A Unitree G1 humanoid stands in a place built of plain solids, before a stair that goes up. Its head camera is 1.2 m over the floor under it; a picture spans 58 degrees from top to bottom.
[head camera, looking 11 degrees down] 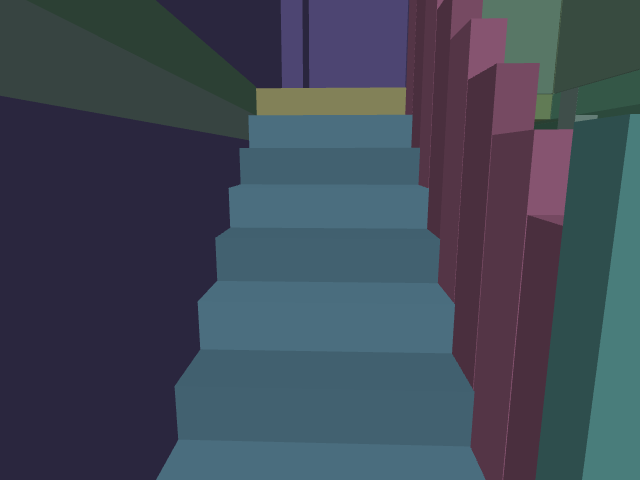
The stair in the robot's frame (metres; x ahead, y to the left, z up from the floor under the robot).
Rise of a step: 0.18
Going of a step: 0.25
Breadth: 0.88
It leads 2 degrees to the right of straight ahead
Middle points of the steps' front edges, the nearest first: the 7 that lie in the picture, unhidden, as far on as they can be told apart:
1.16 -0.01 0.53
1.41 -0.02 0.71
1.66 -0.03 0.89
1.90 -0.03 1.06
2.15 -0.04 1.24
2.40 -0.05 1.42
2.65 -0.06 1.59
